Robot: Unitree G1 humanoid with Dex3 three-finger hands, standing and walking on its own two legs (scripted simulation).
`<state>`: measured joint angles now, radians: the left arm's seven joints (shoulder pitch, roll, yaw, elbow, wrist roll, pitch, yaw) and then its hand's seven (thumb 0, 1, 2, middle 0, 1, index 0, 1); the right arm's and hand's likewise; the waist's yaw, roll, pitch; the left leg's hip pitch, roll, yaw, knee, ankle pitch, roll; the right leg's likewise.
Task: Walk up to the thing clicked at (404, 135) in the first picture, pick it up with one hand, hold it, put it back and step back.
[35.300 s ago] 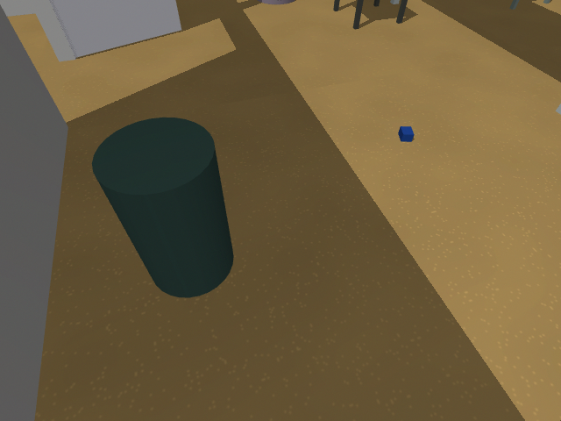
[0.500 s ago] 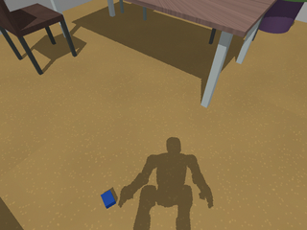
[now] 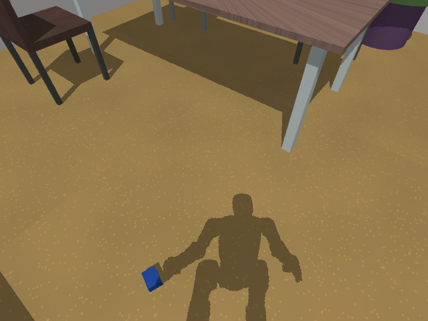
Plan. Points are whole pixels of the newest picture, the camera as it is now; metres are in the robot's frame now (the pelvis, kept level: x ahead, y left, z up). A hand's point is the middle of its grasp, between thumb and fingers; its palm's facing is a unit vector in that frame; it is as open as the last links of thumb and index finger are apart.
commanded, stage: stand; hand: left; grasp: from above
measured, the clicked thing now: (152, 278) +0.41 +0.29 -0.76
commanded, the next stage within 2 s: step back in 0.24 s
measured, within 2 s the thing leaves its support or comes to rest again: neither
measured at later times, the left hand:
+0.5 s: hand out of the picture +0.06 +0.27 -0.17, palm faces -0.02 -0.92 -0.39, open 7.3 cm
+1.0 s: hand out of the picture -0.06 +0.27 -0.17, palm faces +0.08 -0.90 -0.42, open 7.4 cm
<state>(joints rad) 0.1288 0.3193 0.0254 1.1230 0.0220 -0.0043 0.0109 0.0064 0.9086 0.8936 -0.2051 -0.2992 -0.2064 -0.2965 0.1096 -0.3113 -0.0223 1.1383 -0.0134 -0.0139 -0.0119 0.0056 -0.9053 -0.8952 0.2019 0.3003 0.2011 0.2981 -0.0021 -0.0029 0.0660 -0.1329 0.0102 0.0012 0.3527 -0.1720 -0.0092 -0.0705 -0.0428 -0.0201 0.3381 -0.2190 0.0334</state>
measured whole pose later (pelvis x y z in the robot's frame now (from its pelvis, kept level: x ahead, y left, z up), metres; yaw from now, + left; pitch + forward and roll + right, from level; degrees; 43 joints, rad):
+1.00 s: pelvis -0.16 -0.01 -0.03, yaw +6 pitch -1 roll +0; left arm 0.09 0.36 0.06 0.81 0.02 0.02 0.03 0.01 0.90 0.89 -0.21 -0.30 -0.21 -0.30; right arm 0.10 -0.41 -0.04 0.93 -0.01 0.06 -0.02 0.01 -0.91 -0.90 0.20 0.30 0.20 0.30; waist 0.01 0.02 0.22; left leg -0.32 -0.04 -0.07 0.81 -0.49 -0.01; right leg -0.39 -0.07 -0.07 0.68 -0.25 0.00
